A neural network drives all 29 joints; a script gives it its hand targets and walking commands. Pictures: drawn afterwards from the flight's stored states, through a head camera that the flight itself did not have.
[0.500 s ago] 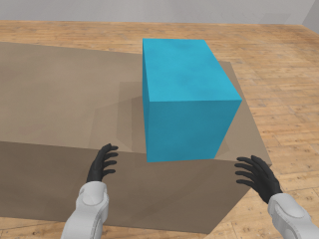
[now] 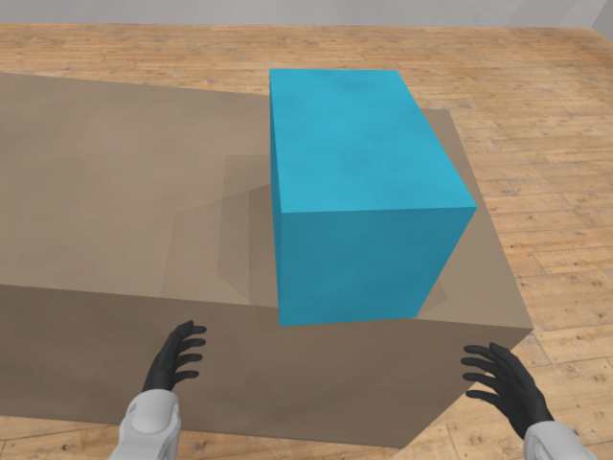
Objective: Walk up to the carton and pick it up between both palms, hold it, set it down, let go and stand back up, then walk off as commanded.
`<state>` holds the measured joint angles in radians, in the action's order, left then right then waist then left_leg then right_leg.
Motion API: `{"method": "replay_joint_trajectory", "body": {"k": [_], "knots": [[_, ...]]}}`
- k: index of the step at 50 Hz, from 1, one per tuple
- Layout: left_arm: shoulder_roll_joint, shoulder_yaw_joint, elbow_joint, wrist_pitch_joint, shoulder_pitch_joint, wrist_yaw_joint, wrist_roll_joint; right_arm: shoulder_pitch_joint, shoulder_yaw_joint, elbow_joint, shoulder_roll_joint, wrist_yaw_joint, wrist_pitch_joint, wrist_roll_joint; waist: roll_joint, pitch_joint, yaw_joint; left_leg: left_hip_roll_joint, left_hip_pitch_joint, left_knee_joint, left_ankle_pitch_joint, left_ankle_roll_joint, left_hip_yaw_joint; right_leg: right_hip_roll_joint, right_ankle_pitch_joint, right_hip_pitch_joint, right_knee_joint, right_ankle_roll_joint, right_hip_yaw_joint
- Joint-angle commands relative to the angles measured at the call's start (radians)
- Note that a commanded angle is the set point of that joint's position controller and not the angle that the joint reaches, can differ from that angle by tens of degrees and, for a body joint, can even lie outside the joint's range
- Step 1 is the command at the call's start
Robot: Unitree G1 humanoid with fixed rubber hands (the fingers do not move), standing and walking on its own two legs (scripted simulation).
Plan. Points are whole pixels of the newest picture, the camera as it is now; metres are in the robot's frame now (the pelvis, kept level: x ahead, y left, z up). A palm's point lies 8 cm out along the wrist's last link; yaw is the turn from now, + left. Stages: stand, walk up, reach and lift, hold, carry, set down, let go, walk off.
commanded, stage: set down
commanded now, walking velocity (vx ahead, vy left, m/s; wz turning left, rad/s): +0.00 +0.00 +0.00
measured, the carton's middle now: (341, 191) +0.46 -0.02 +0.10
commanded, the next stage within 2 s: let go in 1.74 s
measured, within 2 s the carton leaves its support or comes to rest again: neither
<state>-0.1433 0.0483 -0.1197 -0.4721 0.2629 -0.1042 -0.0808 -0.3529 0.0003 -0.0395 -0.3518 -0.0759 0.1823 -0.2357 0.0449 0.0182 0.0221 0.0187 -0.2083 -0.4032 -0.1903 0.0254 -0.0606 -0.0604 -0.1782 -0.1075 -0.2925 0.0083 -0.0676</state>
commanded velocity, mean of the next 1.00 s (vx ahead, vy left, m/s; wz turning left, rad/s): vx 0.00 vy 0.00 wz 0.00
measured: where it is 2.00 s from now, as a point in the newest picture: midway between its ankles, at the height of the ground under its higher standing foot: outside the picture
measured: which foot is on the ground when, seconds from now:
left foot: down 0.00-1.00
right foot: down 0.00-1.00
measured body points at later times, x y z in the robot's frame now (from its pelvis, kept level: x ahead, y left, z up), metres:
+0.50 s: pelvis +0.01 +0.00 +0.00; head +0.01 +0.03 +0.45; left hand +0.19 +0.23 -0.07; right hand +0.17 -0.23 -0.05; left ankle +0.02 +0.12 -0.75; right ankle -0.01 -0.12 -0.75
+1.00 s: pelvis +0.03 -0.01 +0.00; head +0.05 +0.02 +0.45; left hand +0.18 +0.22 -0.10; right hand +0.18 -0.25 -0.09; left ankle +0.02 +0.12 -0.75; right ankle -0.01 -0.12 -0.75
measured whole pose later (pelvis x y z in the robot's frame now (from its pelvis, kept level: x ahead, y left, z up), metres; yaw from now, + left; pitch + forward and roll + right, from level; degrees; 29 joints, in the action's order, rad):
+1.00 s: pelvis +0.03 -0.01 +0.00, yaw +0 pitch +2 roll -1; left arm -0.23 0.02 0.43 -0.15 0.28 0.00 -0.07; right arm -0.24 0.00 -0.72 -0.21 -0.02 -0.22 -0.05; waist 0.04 0.02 0.02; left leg 0.02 -0.21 -0.40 -0.24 0.02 -0.06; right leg -0.06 -0.25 -0.13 -0.33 0.02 -0.07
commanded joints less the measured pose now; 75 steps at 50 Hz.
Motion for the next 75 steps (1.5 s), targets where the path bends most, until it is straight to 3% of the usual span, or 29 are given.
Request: {"method": "replay_joint_trajectory", "body": {"k": [1,2,4,6,7,9,10,11,13,14,15,18,23,24,25,26,32,40,41,46,47,48,50,54,57,60,65,73,75], "knots": [[-0.086,-0.094,-0.069,0.095,0.034,0.021,0.138,0.012,0.044,0.080,-0.089,0.015,-0.057,0.079,-0.041,-0.012,0.018,-0.013,0.242,0.109,0.159,-0.015,0.149,0.057,0.140,-0.100,0.076,-0.006,0.028],[-0.090,-0.082,-0.151,0.119,0.022,0.018,0.151,-0.002,0.057,0.108,-0.088,0.015,-0.070,0.069,-0.050,0.041,0.008,-0.007,0.265,0.108,0.182,-0.013,0.149,0.054,0.146,-0.094,0.076,-0.006,0.035],[-0.091,-0.095,-0.017,0.121,0.042,0.034,0.138,-0.008,0.041,0.020,-0.073,0.016,-0.065,0.095,-0.072,-0.012,0.016,-0.009,0.233,0.101,0.191,-0.007,0.146,0.061,0.139,-0.108,0.072,0.002,0.033],[-0.103,-0.093,-0.056,0.139,0.024,0.040,0.148,0.016,0.057,0.051,-0.076,0.019,-0.084,0.092,-0.100,-0.007,0.012,-0.007,0.230,0.093,0.198,-0.006,0.146,0.064,0.147,-0.116,0.075,0.004,0.028],[-0.125,-0.096,-0.036,0.149,0.021,0.047,0.161,0.013,0.059,0.045,-0.066,0.026,-0.094,0.104,-0.067,0.025,-0.005,-0.006,0.231,0.086,0.192,-0.010,0.140,0.060,0.141,-0.094,0.066,0.000,0.035],[-0.126,-0.088,-0.150,0.195,0.023,0.024,0.180,0.028,0.079,0.128,-0.069,0.013,-0.135,0.082,-0.098,0.067,0.020,0.004,0.226,0.097,0.199,-0.005,0.139,0.049,0.146,-0.096,0.054,0.004,0.051],[-0.111,-0.094,0.148,0.158,0.011,0.052,0.137,0.024,0.039,-0.089,-0.039,0.025,-0.100,0.135,-0.088,-0.060,0.001,-0.011,0.202,0.091,0.126,-0.013,0.147,0.069,0.071,-0.136,0.070,0.002,0.023],[-0.149,-0.113,0.103,0.169,-0.002,0.069,0.164,0.020,0.044,-0.032,-0.010,0.041,-0.116,0.137,-0.036,-0.021,-0.001,-0.021,0.199,0.089,0.123,-0.021,0.163,0.077,0.094,-0.098,0.078,-0.012,0.023],[-0.154,-0.110,0.043,0.192,-0.026,0.060,0.157,0.043,0.048,-0.014,-0.026,0.032,-0.138,0.127,-0.094,-0.009,0.020,-0.014,0.198,0.097,0.102,-0.018,0.161,0.068,0.054,-0.111,0.064,0.000,0.034],[-0.144,-0.102,0.129,0.192,-0.029,0.070,0.157,0.035,0.045,-0.080,0.005,0.044,-0.133,0.157,-0.070,-0.045,0.001,-0.015,0.191,0.099,0.082,-0.024,0.159,0.075,0.033,-0.132,0.071,-0.002,0.028],[-0.174,-0.118,0.094,0.201,-0.046,0.064,0.158,0.054,0.056,-0.080,0.012,0.042,-0.143,0.150,-0.092,-0.024,0.020,-0.011,0.171,0.089,0.083,-0.021,0.158,0.079,0.039,-0.113,0.060,0.000,0.022],[-0.183,-0.098,0.180,0.235,-0.073,0.080,0.176,0.080,0.056,-0.112,0.041,0.059,-0.179,0.188,-0.057,-0.030,0.003,-0.014,0.158,0.086,0.049,-0.031,0.168,0.086,0.023,-0.116,0.049,-0.012,0.029],[-0.173,-0.068,0.184,0.290,-0.093,0.059,0.172,0.125,0.080,-0.205,0.028,0.049,-0.240,0.195,-0.127,0.004,0.016,0.001,0.173,0.075,0.076,-0.020,0.157,0.072,0.011,-0.141,0.038,0.009,0.042],[-0.154,-0.060,0.292,0.268,-0.074,0.062,0.149,0.128,0.073,-0.276,0.015,0.042,-0.241,0.207,-0.099,-0.049,0.009,0.002,0.165,0.085,0.057,-0.016,0.148,0.066,-0.009,-0.153,0.045,0.011,0.053],[-0.162,-0.055,0.271,0.282,-0.088,0.065,0.157,0.123,0.061,-0.268,0.029,0.053,-0.255,0.211,-0.121,-0.032,0.010,-0.003,0.170,0.076,0.058,-0.014,0.160,0.072,0.006,-0.151,0.032,0.003,0.050],[-0.186,-0.067,0.298,0.284,-0.105,0.075,0.163,0.145,0.067,-0.266,0.037,0.059,-0.264,0.224,-0.074,-0.048,0.006,-0.012,0.150,0.077,0.027,-0.027,0.170,0.078,-0.020,-0.138,0.045,-0.004,0.043],[-0.196,-0.078,0.307,0.323,-0.099,0.079,0.134,0.138,0.043,-0.375,0.049,0.066,-0.326,0.210,-0.092,-0.010,0.016,-0.012,0.209,0.045,0.159,-0.012,0.164,0.071,0.108,-0.137,0.022,-0.007,0.052],[-0.216,-0.091,0.382,0.361,-0.097,0.099,0.107,0.168,0.025,-0.502,0.045,0.074,-0.404,0.223,-0.081,0.054,-0.009,-0.028,0.234,0.027,0.202,-0.002,0.160,0.079,0.288,-0.102,-0.004,-0.021,0.051],[-0.201,-0.085,0.449,0.360,-0.085,0.103,0.095,0.168,0.024,-0.544,0.033,0.070,-0.408,0.230,-0.071,0.028,-0.018,-0.025,0.246,0.023,0.206,0.002,0.151,0.076,0.299,-0.119,-0.001,-0.021,0.056],[-0.181,-0.080,0.441,0.381,-0.096,0.098,0.070,0.209,0.033,-0.617,0.007,0.056,-0.445,0.237,-0.115,0.035,-0.007,-0.012,0.258,0.024,0.246,0.014,0.140,0.056,0.283,-0.112,-0.010,-0.014,0.078],[-0.189,-0.073,0.399,0.392,-0.089,0.106,0.094,0.187,0.030,-0.590,0.024,0.066,-0.452,0.227,-0.082,0.062,-0.016,-0.014,0.275,0.025,0.245,0.006,0.145,0.056,0.294,-0.112,0.003,-0.020,0.068],[-0.179,-0.068,0.463,0.383,-0.092,0.105,0.080,0.213,0.029,-0.638,0.012,0.058,-0.449,0.241,-0.081,0.044,-0.022,-0.014,0.250,0.027,0.236,0.005,0.143,0.060,0.317,-0.102,-0.006,-0.014,0.073],[-0.177,-0.069,0.432,0.399,-0.093,0.104,0.077,0.196,0.028,-0.634,0.024,0.057,-0.464,0.225,-0.117,0.064,-0.017,-0.013,0.277,0.015,0.263,0.011,0.141,0.063,0.326,-0.119,-0.001,-0.016,0.065],[-0.179,-0.080,0.483,0.397,-0.086,0.110,0.057,0.225,0.026,-0.714,0.006,0.054,-0.481,0.234,-0.116,0.052,-0.017,-0.013,0.267,0.008,0.293,0.016,0.133,0.062,0.379,-0.096,-0.015,-0.015,0.069],[-0.189,-0.073,0.454,0.406,-0.092,0.112,0.078,0.236,0.031,-0.681,0.008,0.057,-0.499,0.232,-0.084,0.077,-0.018,-0.009,0.275,0.003,0.314,0.007,0.131,0.062,0.411,-0.098,-0.020,-0.021,0.071],[-0.171,-0.079,0.496,0.407,-0.077,0.114,0.053,0.237,0.041,-0.738,-0.014,0.052,-0.502,0.233,-0.110,0.077,-0.015,-0.009,0.261,0.003,0.336,0.015,0.124,0.058,0.460,-0.068,-0.038,-0.019,0.077],[-0.179,-0.064,0.486,0.409,-0.090,0.113,0.069,0.257,0.045,-0.723,-0.015,0.053,-0.510,0.242,-0.076,0.090,-0.026,-0.004,0.274,0.005,0.309,0.003,0.123,0.058,0.420,-0.084,-0.031,-0.020,0.080],[-0.184,-0.064,0.470,0.409,-0.091,0.108,0.065,0.263,0.057,-0.761,-0.003,0.051,-0.512,0.243,-0.115,0.084,-0.028,0.002,0.274,0.004,0.306,0.007,0.116,0.059,0.394,-0.085,-0.036,-0.017,0.084],[-0.182,-0.062,0.480,0.406,-0.110,0.108,0.068,0.278,0.058,-0.753,-0.002,0.053,-0.507,0.247,-0.088,0.063,-0.033,-0.002,0.268,0.008,0.298,0.007,0.119,0.054,0.359,-0.094,-0.023,-0.017,0.085]]}}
